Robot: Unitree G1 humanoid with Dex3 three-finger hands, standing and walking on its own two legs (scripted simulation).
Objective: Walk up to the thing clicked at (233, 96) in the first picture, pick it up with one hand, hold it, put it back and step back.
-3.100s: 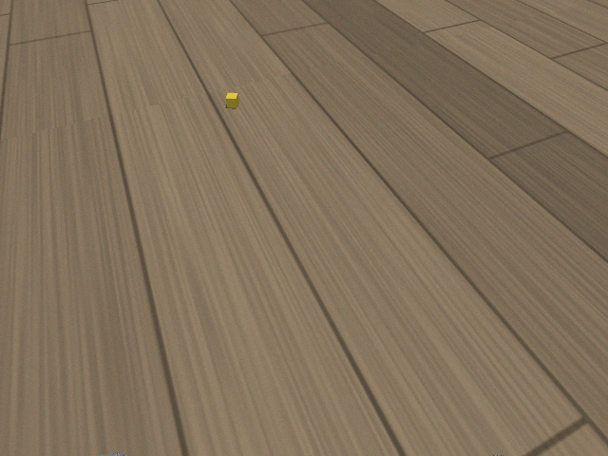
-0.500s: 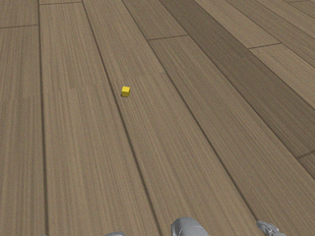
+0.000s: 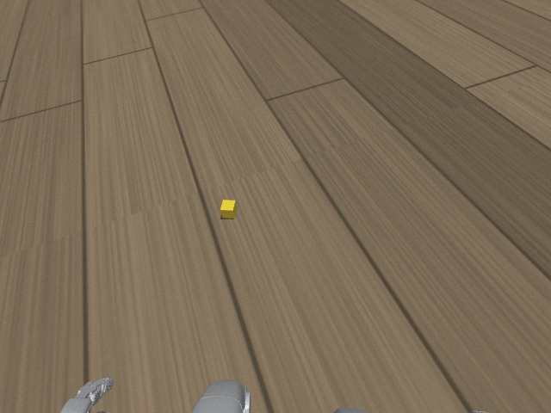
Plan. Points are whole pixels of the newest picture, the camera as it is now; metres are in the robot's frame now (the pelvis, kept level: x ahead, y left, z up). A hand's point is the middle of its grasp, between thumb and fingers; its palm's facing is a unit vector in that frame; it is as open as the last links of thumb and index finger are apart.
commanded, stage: walk up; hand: left
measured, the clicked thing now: (229, 209) +1.02 +0.30 -0.74
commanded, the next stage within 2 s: none
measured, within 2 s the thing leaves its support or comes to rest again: neither
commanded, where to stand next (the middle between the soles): +0.66 +0.04 m, yaw +2 degrees
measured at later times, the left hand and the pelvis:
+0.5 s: hand (124, 354) +0.22 +0.31 -0.16, palm faces +0.01 -0.95 -0.33, open 7.4 cm; pelvis +0.20 +0.04 -0.01, yaw +3 degrees
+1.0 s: hand (165, 249) +0.41 +0.26 -0.11, palm faces +0.04 -0.89 -0.45, open 7.4 cm; pelvis +0.37 -0.02 +0.00, yaw +1 degrees
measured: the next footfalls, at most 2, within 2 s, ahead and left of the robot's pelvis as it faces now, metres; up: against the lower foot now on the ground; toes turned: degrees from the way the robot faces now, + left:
left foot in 0.32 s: +0.29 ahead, +0.15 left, +0.00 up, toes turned +8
right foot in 0.78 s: +0.46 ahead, -0.12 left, +0.00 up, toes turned -3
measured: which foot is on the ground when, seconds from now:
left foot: up 0.00-0.30, down 0.32-0.80, up 0.82-1.00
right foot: down 0.00-0.34, up 0.36-0.76, down 0.78-1.00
